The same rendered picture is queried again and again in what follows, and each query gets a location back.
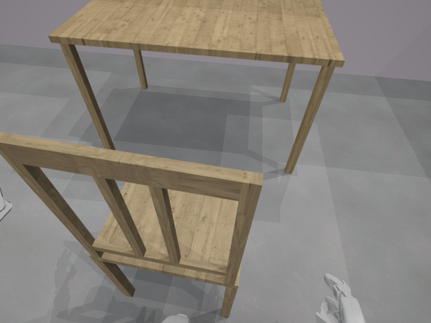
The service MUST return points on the chair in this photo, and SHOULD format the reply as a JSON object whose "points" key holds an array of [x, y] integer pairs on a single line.
{"points": [[172, 217]]}

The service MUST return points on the robot right hand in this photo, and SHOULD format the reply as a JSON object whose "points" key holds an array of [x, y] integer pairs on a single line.
{"points": [[348, 310]]}

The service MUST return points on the table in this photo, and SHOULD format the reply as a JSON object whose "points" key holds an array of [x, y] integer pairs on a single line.
{"points": [[286, 31]]}

